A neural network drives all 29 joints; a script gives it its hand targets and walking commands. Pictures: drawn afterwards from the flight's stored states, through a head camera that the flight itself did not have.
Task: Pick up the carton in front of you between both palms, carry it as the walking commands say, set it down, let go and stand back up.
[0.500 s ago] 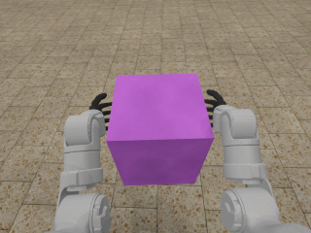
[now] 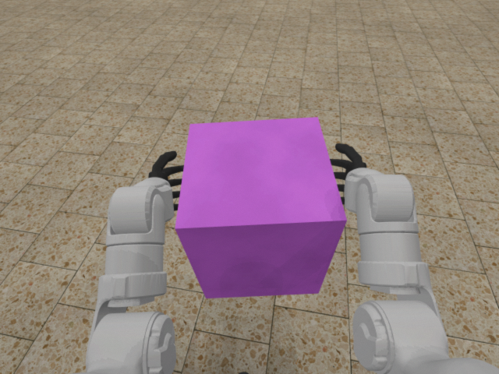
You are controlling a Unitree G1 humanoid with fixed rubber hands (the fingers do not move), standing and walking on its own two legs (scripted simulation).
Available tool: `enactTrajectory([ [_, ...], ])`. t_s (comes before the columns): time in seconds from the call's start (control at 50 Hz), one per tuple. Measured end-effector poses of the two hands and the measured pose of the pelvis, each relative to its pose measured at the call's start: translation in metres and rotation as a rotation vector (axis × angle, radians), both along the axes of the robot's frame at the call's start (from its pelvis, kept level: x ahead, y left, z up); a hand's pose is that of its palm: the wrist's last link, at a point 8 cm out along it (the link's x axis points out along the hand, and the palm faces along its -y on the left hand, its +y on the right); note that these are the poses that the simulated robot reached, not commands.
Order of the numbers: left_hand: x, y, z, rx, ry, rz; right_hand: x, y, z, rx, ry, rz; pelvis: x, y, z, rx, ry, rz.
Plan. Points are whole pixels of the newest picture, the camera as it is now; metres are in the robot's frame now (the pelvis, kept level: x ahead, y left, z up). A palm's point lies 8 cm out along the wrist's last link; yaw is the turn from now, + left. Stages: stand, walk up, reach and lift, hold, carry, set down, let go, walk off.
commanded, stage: carry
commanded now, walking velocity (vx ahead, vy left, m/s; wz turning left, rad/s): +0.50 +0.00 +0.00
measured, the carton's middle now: (258, 213) +0.36 +0.03 +0.06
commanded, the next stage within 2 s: none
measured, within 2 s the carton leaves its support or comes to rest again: neither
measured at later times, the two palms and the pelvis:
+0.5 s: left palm (219, 105) +0.63 +0.12 +0.11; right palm (355, 106) +0.62 -0.18 +0.11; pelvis +0.28 -0.02 -0.01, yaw -1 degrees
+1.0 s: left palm (220, 69) +0.85 +0.15 +0.08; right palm (327, 71) +0.85 -0.15 +0.08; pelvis +0.58 +0.00 -0.01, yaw -1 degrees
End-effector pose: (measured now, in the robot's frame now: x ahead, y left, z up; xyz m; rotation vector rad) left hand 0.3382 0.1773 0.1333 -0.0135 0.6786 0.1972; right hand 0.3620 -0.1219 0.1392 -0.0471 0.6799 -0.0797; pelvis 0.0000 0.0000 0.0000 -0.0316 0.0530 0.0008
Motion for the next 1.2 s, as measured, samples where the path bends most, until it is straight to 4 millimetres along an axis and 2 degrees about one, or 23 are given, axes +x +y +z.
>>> enactTrajectory([
  [0.06,0.047,-0.002,-0.031,-0.014,0.050,-0.041,0.033,-0.002,-0.031,-0.033,0.049,-0.024,0.031,0.005,-0.016,0.034,0.008,-0.003],
  [0.12,0.077,-0.014,-0.058,-0.007,0.136,-0.090,0.046,-0.015,-0.062,-0.027,0.136,-0.070,0.055,0.011,-0.014,0.039,0.017,-0.010],
  [0.2,0.117,-0.031,-0.069,-0.019,0.153,-0.131,0.067,-0.031,-0.076,-0.003,0.153,-0.143,0.088,0.017,-0.006,0.031,0.026,-0.018],
  [0.26,0.148,-0.041,-0.068,-0.033,0.127,-0.134,0.093,-0.040,-0.074,0.020,0.125,-0.181,0.118,0.018,-0.001,0.020,0.037,-0.022],
  [0.34,0.188,-0.047,-0.059,-0.042,0.078,-0.120,0.139,-0.047,-0.062,0.036,0.077,-0.188,0.165,0.012,0.005,0.010,0.045,-0.026],
  [0.44,0.247,-0.051,-0.036,-0.030,-0.010,-0.093,0.211,-0.052,-0.036,0.030,-0.010,-0.140,0.231,-0.005,0.003,0.014,0.041,-0.026],
  [0.54,0.310,-0.058,-0.018,0.006,-0.073,-0.061,0.289,-0.059,-0.023,0.026,-0.073,-0.074,0.302,-0.026,-0.014,0.013,0.022,-0.003],
  [0.7,0.363,-0.053,-0.017,-0.008,0.053,0.015,0.360,-0.053,-0.026,0.047,0.056,-0.030,0.384,-0.040,0.010,0.052,0.030,0.007],
  [0.8,0.402,-0.052,-0.020,-0.062,0.052,0.026,0.392,-0.051,-0.033,0.087,0.061,-0.069,0.443,-0.035,0.017,0.066,0.035,0.001],
  [0.88,0.439,-0.049,-0.026,-0.071,0.022,0.008,0.421,-0.048,-0.041,0.106,0.031,-0.110,0.496,-0.023,0.014,0.059,0.029,-0.002],
  [1.02,0.528,-0.027,-0.056,-0.070,0.011,-0.058,0.498,-0.026,-0.059,0.039,0.013,-0.123,0.596,0.007,-0.011,0.058,0.003,-0.035],
  [1.1,0.566,-0.024,-0.059,-0.070,0.074,-0.088,0.528,-0.023,-0.061,0.032,0.075,-0.153,0.635,0.018,0.001,0.035,0.008,-0.056],
  [1.2,0.618,-0.024,-0.043,-0.070,0.055,-0.116,0.573,-0.023,-0.044,0.024,0.056,-0.174,0.687,0.021,0.016,0.013,0.014,-0.053],
])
